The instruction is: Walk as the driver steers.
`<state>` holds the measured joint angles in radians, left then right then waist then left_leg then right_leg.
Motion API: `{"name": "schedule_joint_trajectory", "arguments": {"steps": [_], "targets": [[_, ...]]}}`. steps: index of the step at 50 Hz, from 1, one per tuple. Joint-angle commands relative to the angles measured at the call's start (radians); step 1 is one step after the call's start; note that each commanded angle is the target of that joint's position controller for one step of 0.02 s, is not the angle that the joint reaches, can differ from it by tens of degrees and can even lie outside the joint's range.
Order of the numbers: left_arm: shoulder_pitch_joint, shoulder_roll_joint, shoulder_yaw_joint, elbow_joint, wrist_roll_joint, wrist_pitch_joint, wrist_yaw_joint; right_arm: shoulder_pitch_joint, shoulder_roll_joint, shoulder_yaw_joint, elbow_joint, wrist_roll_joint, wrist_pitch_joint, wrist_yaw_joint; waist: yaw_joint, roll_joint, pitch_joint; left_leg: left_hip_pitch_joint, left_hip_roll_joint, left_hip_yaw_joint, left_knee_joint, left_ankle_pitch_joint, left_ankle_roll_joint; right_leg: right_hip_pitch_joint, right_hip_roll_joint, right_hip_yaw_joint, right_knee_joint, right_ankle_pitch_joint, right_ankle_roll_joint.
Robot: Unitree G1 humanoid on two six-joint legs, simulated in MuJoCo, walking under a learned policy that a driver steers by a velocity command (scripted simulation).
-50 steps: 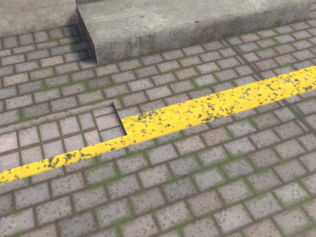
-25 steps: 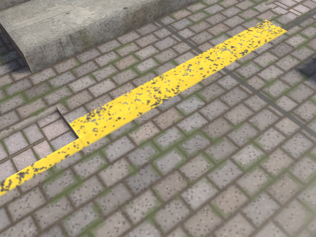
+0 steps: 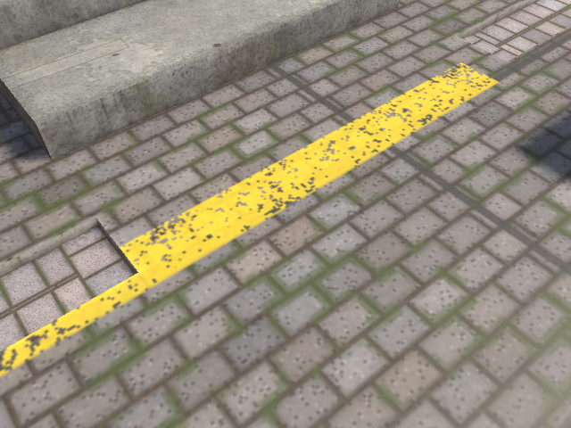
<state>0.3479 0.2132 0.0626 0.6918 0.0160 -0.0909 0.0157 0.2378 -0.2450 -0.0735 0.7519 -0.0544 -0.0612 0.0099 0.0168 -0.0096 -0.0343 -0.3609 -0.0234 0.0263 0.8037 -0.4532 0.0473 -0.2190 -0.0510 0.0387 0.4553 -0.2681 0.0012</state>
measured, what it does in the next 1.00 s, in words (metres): walks ahead: right foot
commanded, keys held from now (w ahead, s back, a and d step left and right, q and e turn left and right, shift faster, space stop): w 0.64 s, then w+q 0.36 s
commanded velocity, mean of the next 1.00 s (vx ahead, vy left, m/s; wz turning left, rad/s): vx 0.44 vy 0.00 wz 0.10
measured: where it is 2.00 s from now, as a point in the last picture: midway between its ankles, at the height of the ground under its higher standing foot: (236, 257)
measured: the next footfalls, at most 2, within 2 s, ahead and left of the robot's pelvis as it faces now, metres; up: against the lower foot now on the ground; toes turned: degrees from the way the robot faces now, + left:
right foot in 0.52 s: +0.36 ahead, -0.12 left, +0.00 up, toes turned -2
left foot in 1.10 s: +0.64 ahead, +0.15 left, +0.00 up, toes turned +14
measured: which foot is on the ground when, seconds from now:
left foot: down 0.00-0.52, up 0.54-1.00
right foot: down 0.00-0.10, up 0.12-0.50, down 0.52-1.00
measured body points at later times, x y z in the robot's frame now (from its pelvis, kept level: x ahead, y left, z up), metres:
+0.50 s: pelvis +0.17 -0.01 -0.02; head +0.21 -0.01 +0.42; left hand +0.43 +0.20 -0.08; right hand +0.14 -0.29 -0.15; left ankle -0.03 +0.12 -0.74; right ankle +0.32 -0.12 -0.74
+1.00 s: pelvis +0.43 -0.01 -0.01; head +0.45 +0.00 +0.44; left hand +0.44 +0.28 -0.13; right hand +0.65 -0.22 -0.10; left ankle +0.59 +0.16 -0.70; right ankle +0.32 -0.12 -0.74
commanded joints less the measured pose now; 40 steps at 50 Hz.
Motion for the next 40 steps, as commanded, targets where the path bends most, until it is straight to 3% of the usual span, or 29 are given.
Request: {"name": "schedule_joint_trajectory", "arguments": {"steps": [1,2,3,4,5,6,7,8,9,11,12,16,19,21,23,24,25,26,27,28,29,30,31,32,33,36,40], "targets": [[-0.266,0.184,0.038,-0.128,-0.015,-0.023,0.031,0.042,-0.019,-0.007,-0.053,0.001,-0.035,0.014,-0.102,-0.099,0.041,0.106,-0.003,0.029,-0.214,0.082,0.02,-0.069,-0.141,0.18,-0.259,-0.276,-0.144],[-0.223,0.203,0.045,-0.118,-0.012,0.001,0.029,0.055,-0.014,-0.007,-0.03,0.014,-0.045,0.025,-0.074,-0.068,0.051,0.145,-0.032,0.084,-0.376,0.159,0.008,-0.03,-0.12,0.147,-0.197,-0.305,-0.161],[-0.149,0.208,0.047,-0.092,0.004,0.027,0.017,0.051,-0.012,-0.006,-0.025,0.023,-0.061,0.031,-0.045,-0.055,0.047,0.235,-0.037,0.091,-0.47,0.236,0.0,-0.036,-0.115,0.145,-0.145,-0.319,-0.193],[-0.052,0.163,0.037,-0.055,0.035,0.042,0.005,0.061,-0.012,-0.005,-0.033,0.023,-0.081,0.028,-0.03,-0.04,0.018,0.36,0.007,0.029,-0.466,0.232,0.013,-0.092,-0.1,0.154,-0.059,-0.265,-0.205],[-0.015,0.072,0.012,-0.041,0.06,0.041,-0.004,0.188,-0.05,-0.013,-0.019,0.011,-0.097,0.014,-0.073,0.046,-0.037,0.468,0.13,-0.12,-0.471,0.213,0.095,-0.168,-0.039,0.121,0.166,-0.239,-0.161],[-0.165,0.048,0.007,-0.139,-0.06,0.026,-0.009,0.207,-0.279,-0.07,-0.016,0.121,-0.058,0.021,-0.082,0.109,0.037,0.543,0.33,-0.473,-0.516,0.36,0.185,-0.489,0.074,-0.058,0.405,-0.17,-0.057],[-0.217,0.078,0.01,-0.165,-0.092,0.015,-0.006,0.254,-0.295,-0.077,0.002,0.11,-0.042,0.019,-0.107,0.083,0.072,0.549,0.464,-0.647,-0.571,0.259,0.314,-0.68,0.03,0.003,0.615,-0.298,-0.023],[-0.21,0.12,0.021,-0.156,-0.095,0.01,-0.008,0.241,-0.218,-0.052,0.002,0.08,-0.037,0.012,-0.092,0.02,0.115,0.542,0.453,-0.614,-0.582,0.182,0.307,-0.76,-0.014,0.046,0.741,-0.256,-0.02],[-0.2,0.121,0.022,-0.139,-0.081,0.013,-0.016,0.201,-0.169,-0.035,-0.012,0.063,-0.033,0.006,-0.079,0.044,0.112,0.525,0.394,-0.519,-0.596,0.112,0.265,-0.777,-0.041,0.039,0.777,-0.183,-0.021],[-0.23,0.126,0.023,-0.143,-0.049,0.015,-0.029,0.133,-0.108,-0.005,-0.015,0.062,-0.026,-0.002,-0.061,0.081,0.153,0.434,0.318,-0.371,-0.65,0.156,0.207,-0.75,-0.08,0.025,0.715,-0.051,-0.01],[-0.247,0.115,0.02,-0.146,-0.043,0.012,-0.035,0.13,-0.09,0.004,-0.013,0.059,-0.023,-0.008,-0.061,0.084,0.155,0.387,0.28,-0.302,-0.673,0.221,0.189,-0.703,-0.08,0.004,0.67,0.003,0.0],[-0.345,0.056,-0.01,-0.161,-0.037,0.005,-0.056,0.138,-0.145,-0.005,0.002,0.06,-0.013,-0.026,-0.087,0.083,0.145,0.272,0.2,-0.115,-0.682,0.408,0.15,-0.494,-0.036,-0.062,0.347,0.216,0.019],[-0.402,0.083,-0.004,-0.177,-0.047,0.007,-0.065,0.177,-0.189,-0.016,0.028,0.078,-0.018,-0.022,-0.099,0.096,0.157,0.291,0.241,-0.107,-0.691,0.442,0.147,-0.403,-0.007,-0.072,0.196,0.268,-0.004],[-0.414,0.108,0.006,-0.183,-0.048,0.006,-0.071,0.184,-0.196,-0.02,0.043,0.086,-0.015,-0.018,-0.088,0.098,0.163,0.357,0.271,-0.104,-0.657,0.529,0.134,-0.388,0.005,-0.069,0.13,0.256,-0.037],[-0.353,0.144,0.025,-0.171,-0.045,0.006,-0.069,0.179,-0.218,-0.028,0.051,0.085,-0.009,-0.02,-0.041,0.122,0.1,0.422,0.275,-0.083,-0.543,0.825,0.111,-0.281,0.046,-0.091,0.099,0.212,-0.076],[-0.254,0.168,0.042,-0.145,-0.042,0.008,-0.062,0.17,-0.226,-0.031,0.053,0.083,-0.002,-0.021,0.018,0.128,0.031,0.425,0.255,-0.055,-0.414,0.982,0.096,-0.148,0.077,-0.115,0.08,0.208,-0.102],[-0.096,0.2,0.062,-0.099,-0.04,0.015,-0.052,0.169,-0.21,-0.025,0.051,0.079,0.004,-0.025,0.095,0.118,-0.068,0.341,0.211,-0.019,-0.216,1.025,0.068,0.083,0.093,-0.13,0.079,0.206,-0.129],[0.084,0.262,0.077,-0.07,-0.03,0.021,-0.036,0.173,-0.151,-0.003,0.025,0.055,0.006,-0.028,0.155,-0.001,-0.211,0.091,0.157,-0.001,0.114,0.69,0.033,0.409,-0.1,0.095,0.117,0.171,-0.187],[0.106,0.329,0.076,-0.052,-0.012,0.01,-0.046,0.299,-0.012,0.038,0.001,0.064,-0.014,-0.023,0.053,-0.289,-0.365,-0.234,-0.042,-0.082,0.451,-0.094,-0.022,0.649,-0.337,0.644,-0.06,-0.129,-0.348],[0.088,0.227,0.055,-0.052,-0.02,0.007,-0.045,0.206,-0.124,0.015,0.009,0.087,-0.035,-0.014,0.101,-0.198,-0.311,-0.348,-0.002,-0.182,0.558,-0.099,-0.014,0.581,-0.32,0.744,-0.191,-0.287,-0.32],[0.014,0.195,0.041,-0.05,-0.025,0.005,-0.043,0.095,-0.169,0.001,-0.028,0.107,-0.043,-0.008,0.086,-0.139,-0.142,-0.412,0.052,-0.142,0.566,-0.008,-0.002,0.439,-0.297,0.588,-0.203,-0.262,-0.276],[-0.055,0.179,0.033,-0.053,-0.024,0.005,-0.043,0.044,-0.161,0.006,-0.041,0.095,-0.048,-0.012,0.049,-0.039,-0.07,-0.376,0.105,-0.116,0.518,0.087,0.001,0.286,-0.263,0.467,-0.214,-0.154,-0.252],[-0.103,0.162,0.028,-0.052,-0.015,0.002,-0.047,0.031,-0.15,0.004,-0.042,0.074,-0.043,-0.014,0.012,-0.025,-0.018,-0.33,0.138,-0.111,0.464,0.142,-0.003,0.156,-0.22,0.375,-0.235,-0.061,-0.239],[-0.129,0.146,0.022,-0.051,-0.004,-0.005,-0.048,0.067,-0.141,0.001,-0.032,0.071,-0.032,-0.013,-0.027,-0.054,-0.013,-0.266,0.166,-0.123,0.434,0.182,-0.005,0.073,-0.189,0.316,-0.264,-0.019,-0.231],[-0.145,0.139,0.022,-0.044,-0.007,-0.013,-0.048,0.1,-0.124,0.003,-0.017,0.075,-0.017,-0.014,-0.047,-0.074,-0.013,-0.234,0.175,-0.12,0.415,0.197,-0.013,0.033,-0.179,0.269,-0.293,-0.002,-0.234],[-0.133,0.162,0.029,-0.005,-0.005,-0.032,-0.04,0.073,-0.108,0.005,-0.017,0.077,0.015,-0.019,-0.054,-0.06,0.041,-0.279,0.184,-0.123,0.353,0.268,-0.045,-0.037,-0.179,0.143,-0.352,0.065,-0.242],[-0.085,0.185,0.034,0.032,0.0,-0.031,-0.024,-0.031,-0.107,0.001,-0.038,0.075,0.011,-0.016,-0.017,-0.032,0.074,-0.377,0.159,-0.158,0.19,0.464,-0.067,0.027,-0.174,0.018,-0.362,0.166,-0.218]]}}
Keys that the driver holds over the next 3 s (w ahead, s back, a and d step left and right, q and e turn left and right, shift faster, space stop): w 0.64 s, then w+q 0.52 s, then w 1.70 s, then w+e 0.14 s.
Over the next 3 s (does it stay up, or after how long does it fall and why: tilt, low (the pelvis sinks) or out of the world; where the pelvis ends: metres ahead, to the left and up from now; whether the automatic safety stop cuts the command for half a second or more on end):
stays up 1.49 0.32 0.00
